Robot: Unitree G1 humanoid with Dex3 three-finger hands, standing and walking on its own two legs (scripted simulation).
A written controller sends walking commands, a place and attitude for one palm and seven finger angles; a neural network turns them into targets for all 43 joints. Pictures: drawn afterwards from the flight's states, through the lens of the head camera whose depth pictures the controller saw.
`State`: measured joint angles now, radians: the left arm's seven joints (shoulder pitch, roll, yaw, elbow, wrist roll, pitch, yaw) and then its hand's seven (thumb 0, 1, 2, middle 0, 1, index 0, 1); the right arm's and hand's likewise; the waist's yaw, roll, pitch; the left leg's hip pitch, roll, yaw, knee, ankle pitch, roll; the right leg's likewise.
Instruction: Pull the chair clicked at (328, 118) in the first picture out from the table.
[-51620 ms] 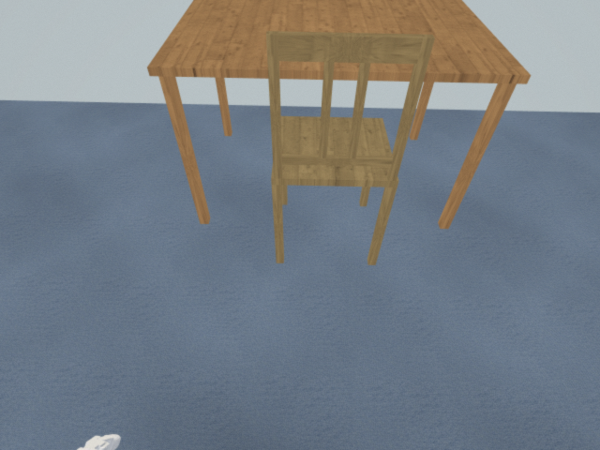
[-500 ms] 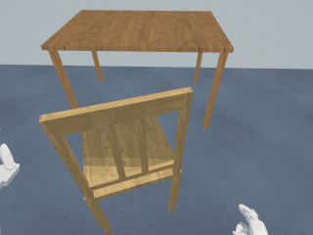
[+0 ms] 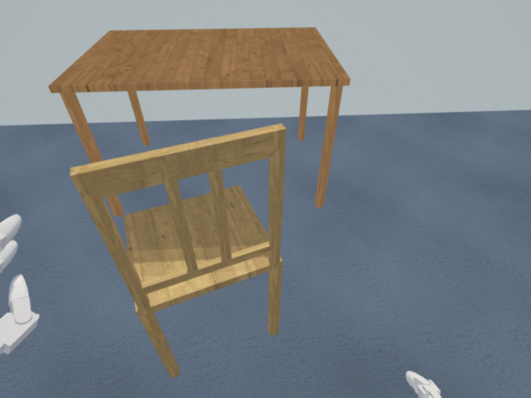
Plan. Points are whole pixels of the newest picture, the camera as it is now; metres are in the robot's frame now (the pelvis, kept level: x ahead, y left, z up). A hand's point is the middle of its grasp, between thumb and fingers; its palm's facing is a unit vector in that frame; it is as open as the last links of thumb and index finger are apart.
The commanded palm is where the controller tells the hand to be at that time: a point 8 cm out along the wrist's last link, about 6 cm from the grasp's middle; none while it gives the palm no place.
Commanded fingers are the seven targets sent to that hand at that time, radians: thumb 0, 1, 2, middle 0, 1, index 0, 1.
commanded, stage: stop stepping back and stand still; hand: left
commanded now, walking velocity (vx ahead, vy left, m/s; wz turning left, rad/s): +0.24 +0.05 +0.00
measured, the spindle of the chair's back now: (182, 229) +0.50 +0.21 -0.06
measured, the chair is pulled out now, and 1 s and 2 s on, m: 0.57 0.57 0.57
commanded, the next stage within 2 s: let the arm hang, fingers relaxed in 0.98 s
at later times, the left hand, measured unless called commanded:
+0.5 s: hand out of the picture +0.14 +0.29 +0.17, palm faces +0.50 -0.77 -0.40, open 7.4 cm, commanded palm +0.08 +0.31 +0.18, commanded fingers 0.00 0.90 0.90 -0.20 -0.30 -0.20 -0.30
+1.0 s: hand (40, 313) +0.18 +0.25 +0.16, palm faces +0.39 -0.81 -0.44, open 7.4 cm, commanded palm +0.12 +0.30 +0.18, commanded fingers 0.00 0.90 0.90 -0.20 -0.30 -0.20 -0.30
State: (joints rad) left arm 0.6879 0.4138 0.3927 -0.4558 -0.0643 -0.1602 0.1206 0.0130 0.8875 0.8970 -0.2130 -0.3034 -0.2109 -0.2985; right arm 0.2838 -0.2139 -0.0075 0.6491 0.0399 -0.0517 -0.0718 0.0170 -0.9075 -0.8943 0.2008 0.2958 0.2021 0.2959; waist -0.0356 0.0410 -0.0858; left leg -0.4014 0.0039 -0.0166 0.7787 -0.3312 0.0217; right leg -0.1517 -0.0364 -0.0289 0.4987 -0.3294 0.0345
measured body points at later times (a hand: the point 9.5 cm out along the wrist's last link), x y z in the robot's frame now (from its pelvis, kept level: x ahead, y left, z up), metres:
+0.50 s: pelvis -0.05 +0.01 +0.00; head -0.07 +0.02 +0.44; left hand +0.11 +0.33 +0.19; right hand +0.10 -0.22 -0.09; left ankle -0.01 +0.10 -0.73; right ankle -0.06 -0.12 -0.71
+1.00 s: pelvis -0.02 -0.01 +0.01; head -0.03 +0.00 +0.46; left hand +0.15 +0.29 +0.18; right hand +0.14 -0.26 -0.07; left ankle -0.01 +0.10 -0.73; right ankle -0.04 -0.11 -0.73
